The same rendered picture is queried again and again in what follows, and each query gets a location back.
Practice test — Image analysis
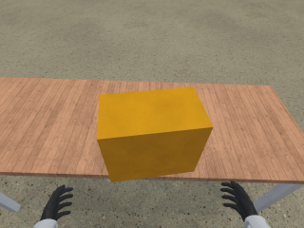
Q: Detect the robot left forearm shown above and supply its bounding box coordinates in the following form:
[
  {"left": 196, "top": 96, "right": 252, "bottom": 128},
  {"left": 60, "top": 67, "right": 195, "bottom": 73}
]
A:
[{"left": 33, "top": 218, "right": 58, "bottom": 228}]

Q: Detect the robot right forearm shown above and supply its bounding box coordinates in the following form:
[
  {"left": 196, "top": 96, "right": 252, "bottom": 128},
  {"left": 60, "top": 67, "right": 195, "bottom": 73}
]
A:
[{"left": 244, "top": 215, "right": 271, "bottom": 228}]

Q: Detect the left robot hand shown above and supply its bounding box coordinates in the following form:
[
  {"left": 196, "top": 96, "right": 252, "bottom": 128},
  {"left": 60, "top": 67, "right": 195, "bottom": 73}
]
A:
[{"left": 40, "top": 184, "right": 73, "bottom": 221}]

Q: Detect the carton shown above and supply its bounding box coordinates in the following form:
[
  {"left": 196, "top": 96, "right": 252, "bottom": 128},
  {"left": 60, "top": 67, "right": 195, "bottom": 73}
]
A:
[{"left": 97, "top": 87, "right": 213, "bottom": 182}]

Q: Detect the table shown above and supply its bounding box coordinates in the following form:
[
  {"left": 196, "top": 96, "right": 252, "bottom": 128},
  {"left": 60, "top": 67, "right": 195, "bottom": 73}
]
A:
[{"left": 0, "top": 77, "right": 304, "bottom": 213}]

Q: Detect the right robot hand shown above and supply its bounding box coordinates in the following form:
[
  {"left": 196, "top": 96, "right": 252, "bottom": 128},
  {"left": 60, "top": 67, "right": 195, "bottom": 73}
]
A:
[{"left": 220, "top": 180, "right": 258, "bottom": 222}]

